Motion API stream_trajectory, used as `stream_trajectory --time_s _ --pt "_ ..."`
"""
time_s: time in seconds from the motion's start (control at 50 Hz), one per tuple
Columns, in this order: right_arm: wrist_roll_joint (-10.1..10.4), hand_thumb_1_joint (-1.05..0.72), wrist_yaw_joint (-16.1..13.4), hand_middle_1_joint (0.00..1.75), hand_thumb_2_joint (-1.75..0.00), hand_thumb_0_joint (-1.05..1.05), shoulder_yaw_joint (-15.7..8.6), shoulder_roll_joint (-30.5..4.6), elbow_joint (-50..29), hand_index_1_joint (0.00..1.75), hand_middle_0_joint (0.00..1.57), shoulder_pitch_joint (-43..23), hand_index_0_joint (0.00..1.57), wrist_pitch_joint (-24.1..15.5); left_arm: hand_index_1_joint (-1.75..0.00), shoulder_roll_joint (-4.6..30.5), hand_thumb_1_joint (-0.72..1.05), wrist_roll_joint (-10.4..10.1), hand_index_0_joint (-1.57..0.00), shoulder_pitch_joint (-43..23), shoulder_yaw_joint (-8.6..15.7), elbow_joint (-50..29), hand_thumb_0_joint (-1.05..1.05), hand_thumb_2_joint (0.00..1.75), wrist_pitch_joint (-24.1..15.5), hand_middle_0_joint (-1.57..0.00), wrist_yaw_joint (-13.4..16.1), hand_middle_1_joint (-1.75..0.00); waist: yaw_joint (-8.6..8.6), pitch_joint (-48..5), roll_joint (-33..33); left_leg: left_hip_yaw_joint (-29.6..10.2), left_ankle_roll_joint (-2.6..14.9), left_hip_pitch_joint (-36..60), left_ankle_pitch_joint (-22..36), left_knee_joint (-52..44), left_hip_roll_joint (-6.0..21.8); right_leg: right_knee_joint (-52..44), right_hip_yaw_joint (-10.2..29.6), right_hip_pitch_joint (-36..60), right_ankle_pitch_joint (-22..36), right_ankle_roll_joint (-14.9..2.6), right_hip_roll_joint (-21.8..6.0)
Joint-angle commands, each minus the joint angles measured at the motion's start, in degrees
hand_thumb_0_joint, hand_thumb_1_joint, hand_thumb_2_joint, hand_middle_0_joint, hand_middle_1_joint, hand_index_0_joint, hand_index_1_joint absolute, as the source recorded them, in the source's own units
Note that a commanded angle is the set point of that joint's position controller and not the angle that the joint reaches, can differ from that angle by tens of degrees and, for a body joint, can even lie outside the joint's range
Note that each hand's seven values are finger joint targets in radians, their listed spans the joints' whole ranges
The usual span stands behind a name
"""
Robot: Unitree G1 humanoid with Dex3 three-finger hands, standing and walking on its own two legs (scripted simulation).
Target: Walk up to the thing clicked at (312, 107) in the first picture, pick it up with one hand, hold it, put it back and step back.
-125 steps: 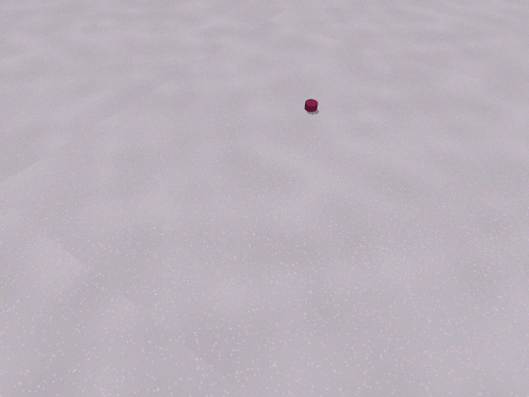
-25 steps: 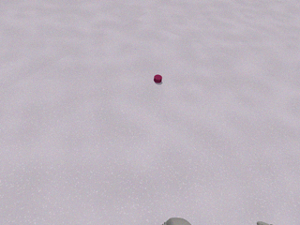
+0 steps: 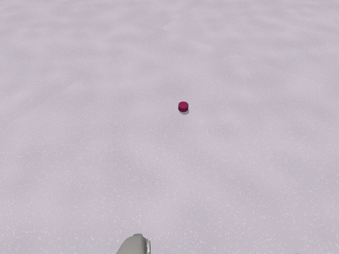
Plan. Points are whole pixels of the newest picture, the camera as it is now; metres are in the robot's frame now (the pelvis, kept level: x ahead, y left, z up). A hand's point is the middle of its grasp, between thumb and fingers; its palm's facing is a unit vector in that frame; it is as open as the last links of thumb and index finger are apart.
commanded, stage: walk up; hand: left
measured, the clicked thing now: (183, 106) +1.30 -0.06 -0.75
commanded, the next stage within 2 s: none
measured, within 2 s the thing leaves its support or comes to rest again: neither
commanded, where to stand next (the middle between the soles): +0.94 -0.32 m, yaw +3 degrees
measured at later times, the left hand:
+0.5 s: hand (111, 180) +0.34 +0.21 -0.14, palm faces -0.09 -0.94 -0.34, open 7.4 cm
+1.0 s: hand (145, 151) +0.48 +0.12 -0.17, palm faces -0.02 -0.95 -0.32, open 7.4 cm
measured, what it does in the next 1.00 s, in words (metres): walks ahead: left foot, then right foot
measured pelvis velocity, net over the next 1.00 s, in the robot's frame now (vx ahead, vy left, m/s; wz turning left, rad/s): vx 0.46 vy -0.15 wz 0.01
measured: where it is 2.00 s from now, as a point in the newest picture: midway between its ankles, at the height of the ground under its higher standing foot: (222, 154)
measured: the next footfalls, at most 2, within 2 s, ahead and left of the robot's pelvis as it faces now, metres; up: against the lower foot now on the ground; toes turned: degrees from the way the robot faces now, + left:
left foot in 0.14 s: +0.24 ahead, +0.11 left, +0.00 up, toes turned +7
right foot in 0.54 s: +0.41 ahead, -0.25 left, +0.00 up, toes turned -7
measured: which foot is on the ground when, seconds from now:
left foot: up 0.00-0.12, down 0.14-0.56, up 0.58-0.92, down 0.94-1.00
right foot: down 0.00-0.16, up 0.18-0.52, down 0.54-0.94, up 0.96-1.00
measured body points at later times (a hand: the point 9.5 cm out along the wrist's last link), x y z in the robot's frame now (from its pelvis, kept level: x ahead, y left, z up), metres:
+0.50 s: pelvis +0.24 -0.07 -0.01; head +0.25 -0.07 +0.44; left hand +0.35 +0.26 -0.11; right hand +0.27 -0.42 -0.10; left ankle +0.20 +0.10 -0.73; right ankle +0.36 -0.24 -0.72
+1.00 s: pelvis +0.46 -0.15 -0.02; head +0.47 -0.13 +0.43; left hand +0.48 +0.17 -0.15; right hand +0.55 -0.48 -0.11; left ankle +0.54 -0.05 -0.74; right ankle +0.38 -0.25 -0.70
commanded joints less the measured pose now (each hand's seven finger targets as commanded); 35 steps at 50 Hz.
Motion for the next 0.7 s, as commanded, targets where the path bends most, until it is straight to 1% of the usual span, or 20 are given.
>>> stream_trajectory --time_s 0.0,0.06,0.08,0.1,0.12,0.14,0.16,0.18,0.22,0.26,0.32,0.38,0.46,0.5,0.52,0.54,0.56,0.58,0.62,0.68 --pt "0.1 -0.9 -0.22 0.3 -0.9 0.0 -3.87 -10.27 -4.78 0.3 0.2 -0.86 0.2 -1.74 -0.3 15.52 0.9 0.02 -0.2 -2.33 4.4 -6.34 0.0 0.9 -1.44 -0.2 0.85 -0.3 0.02 -1.13 -7.0 0.55 -0.08 5.81 7.48 -11.53 -0.03 -12.81 11.02 -1.87 0.93 -9.37 -13.7" --pt "0.12 -0.9 -0.65 0.3 -0.9 0.0 -4.73 -10.16 -4.2 0.3 0.2 1.8 0.2 -2.2 -0.3 15.54 0.9 -0.17 -0.2 -1.78 3.82 -6.41 0.0 0.9 -0.64 -0.2 0.72 -0.3 -2.46 -1.13 -3.56 4.49 0.8 19.03 10.15 -16.01 -3.7 -5.42 7.28 -8.3 4.25 -7.78 -11.71" --pt "-0.08 -0.9 -1.21 0.3 -0.9 0.0 -5.46 -11.8 -3.0 0.3 0.2 6.96 0.2 -2.42 -0.3 14.04 0.9 0.09 -0.2 -1.57 3.1 -6.8 0.0 0.9 -0.72 -0.2 0.82 -0.3 -5.33 -3.92 -0.33 3.68 2.07 27.85 7.38 -15.69 -4.73 2.72 6.16 -11.09 11.15 -6.47 -10.51" --pt "-0.49 -0.9 -1.92 0.3 -0.9 0.0 -6.38 -14.54 -2.36 0.3 0.2 12.5 0.2 -2.78 -0.3 11.29 0.9 -0.3 -0.2 0.9 2.2 -6.82 0.0 0.9 -0.69 -0.2 1.0 -0.3 -7.8 -7.44 7.19 -4.03 4.86 36.12 0.03 -20.31 -0.33 17.71 2.54 -15.77 12.9 -4.31 -6.42" --pt "-1.53 -0.9 -2.76 0.3 -0.9 0.0 -7.76 -19.83 -2.94 0.3 0.2 16.85 0.2 -2.95 -0.3 7.93 0.9 -0.64 -0.2 3.15 1.46 -7.27 0.0 0.9 -0.56 -0.2 1.25 -0.3 -8.32 -11.15 16.21 -30.63 9.82 43.57 -8.81 -26.89 16.17 33.34 2.16 -27.22 -6.72 -0.43 0.75" --pt "0.47 -0.9 -3.15 0.3 -0.9 0.0 -8.36 -21.98 -4.9 0.3 0.2 15.01 0.2 -2.82 -0.3 14.3 0.9 -0.39 -0.2 2.72 2.82 -6.99 0.0 0.9 -0.05 -0.2 1.96 -0.3 -8.68 -11.71 7.38 -46.24 15.51 41.41 -17.92 -34.29 23.0 38.95 10.15 -30.76 -14.69 -0.19 1.11" --pt "1.63 -0.9 -3.18 0.3 -0.9 0.0 -8.13 -20.75 -5.11 0.3 0.2 11.76 0.2 -2.67 -0.3 16.92 0.9 -0.12 -0.2 0.62 2.95 -6.21 0.0 0.9 0.11 -0.2 2.24 -0.3 -7.79 -7.8 0.97 -41.6 15.96 36.67 -16.67 -34.23 22.33 42.32 13.52 -31.52 -10.62 0.22 -2.23" --pt "1.51 -0.9 -3.27 0.3 -0.9 0.0 -7.08 -18.63 -6.05 0.3 0.2 8.42 0.2 -2.77 -0.3 16.03 0.9 -0.38 -0.2 1.14 2.88 -5.44 0.0 0.9 -0.01 -0.2 2.16 -0.3 -5.91 -4.79 0.24 -33.44 14.52 33.98 -11.7 -33.5 19.42 42.01 14.09 -32.12 -7.29 0.5 -3.9" --pt "1.12 -0.9 -3.3 0.3 -0.9 0.0 -5.69 -15.77 -6.61 0.3 0.2 4.95 0.2 -3.07 -0.3 14.79 0.9 -0.61 -0.2 2.61 3.04 -3.56 0.0 0.9 0.09 -0.2 1.74 -0.3 -3.66 -1.43 3.53 -20.21 12.23 25.31 -1.57 -32.68 14.95 37.7 12.77 -28.47 -4.62 1.34 -6.96" --pt "0.7 -0.9 -2.95 0.3 -0.9 0.0 -5.07 -15.39 -6.71 0.3 0.2 3.19 0.2 -3.43 -0.3 13.4 0.9 -0.54 -0.2 3.88 3.04 -2.6 0.0 0.9 0.63 -0.2 0.64 -0.3 -2.07 -0.5 5.62 -11.91 11.21 17.88 1.75 -33.38 12.33 31.36 11.02 -22.41 -3.62 2.4 -8.0" --pt "0.13 -0.9 -2.54 0.3 -0.9 0.0 -5.62 -17.51 -6.96 0.3 0.2 2.76 0.2 -3.74 -0.3 12.27 0.9 -0.17 -0.2 -0.32 3.26 -3.8 0.0 0.9 1.22 -0.2 -0.92 -0.3 -2.94 1.05 8.44 -8.5 12.37 14.73 -4.49 -35.45 12.26 21.82 8.33 -20.93 -0.94 3.08 -8.84" --pt "0.44 -0.9 -2.35 0.3 -0.9 0.0 -6.1 -18.76 -6.92 0.3 0.2 1.35 0.2 -3.64 -0.3 12.17 0.9 -0.09 -0.2 -3.13 3.61 -3.79 0.0 0.9 1.26 -0.2 -1.82 -0.3 -2.78 0.09 9.26 -6.76 10.24 13.43 -12.88 -35.49 11.08 12.99 6.77 -16.6 5.59 2.69 -8.38" --pt "0.38 -0.9 -2.46 0.3 -0.9 0.0 -5.94 -18.37 -5.99 0.3 0.2 -1.0 0.2 -2.66 -0.3 12.27 0.9 0.15 -0.2 -1.19 4.34 -1.88 0.0 0.9 0.94 -0.2 -1.73 -0.3 0.19 -2.43 6.52 -3.24 7.94 12.01 -7.25 -28.89 10.24 7.28 1.56 -4.81 7.6 2.2 -5.46" --pt "-0.09 -0.9 -2.72 0.3 -0.9 0.0 -4.66 -14.74 -5.2 0.3 0.2 0.89 0.2 -1.95 -0.3 14.6 0.9 0.47 -0.2 4.3 5.69 0.01 0.0 0.9 0.27 -0.2 -0.9 -0.3 3.23 -5.66 -2.94 1.88 5.64 9.16 2.76 -10.52 5.93 3.22 1.0 6.46 1.63 1.21 -2.1" --pt "0.09 -0.9 -2.72 0.3 -0.9 0.0 -3.02 -9.86 -5.51 0.3 0.2 3.78 0.2 -1.7 -0.3 19.08 0.9 0.95 -0.2 11.25 7.38 1.6 0.0 0.9 -0.41 -0.2 0.08 -0.3 6.2 -6.87 -18.02 4.58 3.36 -0.29 -0.09 8.97 0.59 -4.51 13.61 14.07 -12.32 -0.4 -8.71" --pt "1.14 -0.9 -2.89 0.3 -0.9 0.0 -2.07 -8.57 -7.71 0.3 0.2 2.56 0.2 -1.84 -0.3 23.54 0.9 0.41 -0.2 11.13 7.44 -0.66 0.0 0.9 -0.88 -0.2 1.01 -0.3 5.8 -5.73 -25.56 3.94 0.96 -14.98 -13.19 18.98 -6.5 -17.23 40.22 16.69 -16.92 -6.89 -22.32" --pt "0.48 -0.9 -3.58 0.3 -0.9 0.0 -3.61 -13.67 -6.44 0.3 0.2 -0.94 0.2 -1.11 -0.3 23.32 0.9 -0.5 -0.2 7.99 6.99 -1.53 0.0 0.9 -0.61 -0.2 1.28 -0.3 5.38 -2.8 -15.19 -3.84 1.29 -13.39 -13.24 23.24 -1.78 -17.32 41.92 9.47 -19.91 -10.18 -24.77" --pt "1.3 -0.9 -3.35 0.3 -0.9 0.0 -3.51 -14.07 -4.94 0.3 0.2 -0.47 0.2 -0.96 -0.3 21.18 0.9 -1.09 -0.2 4.72 6.41 -2.64 0.0 0.9 -0.48 -0.2 1.67 -0.3 3.58 -1.15 -9.86 -7.1 1.64 -11.34 -7.89 21.88 -0.18 -16.75 34.63 5.48 -18.36 -9.66 -21.88" --pt "1.48 -0.9 -2.62 0.3 -0.9 0.0 -3.37 -13.0 -2.08 0.3 0.2 4.15 0.2 -0.96 -0.3 17.53 0.9 -0.67 -0.2 -0.36 5.16 -3.66 0.0 0.9 -0.67 -0.2 2.2 -0.3 -0.32 -0.07 -12.22 -5.31 1.56 -6.09 -3.3 14.97 2.24 -14.36 22.54 0.4 -12.44 -8.34 -15.93" --pt "0.51 -0.9 -1.5 0.3 -0.9 0.0 -3.41 -12.04 -0.67 0.3 0.2 6.1 0.2 -0.67 -0.3 15.26 0.9 -0.55 -0.2 -0.28 4.46 -4.47 0.0 0.9 -1.08 -0.2 2.12 -0.3 -0.81 0.11 -12.49 -1.94 0.14 -1.62 -1.42 6.51 1.39 -14.01 14.24 -2.66 -3.26 -9.13 -13.09"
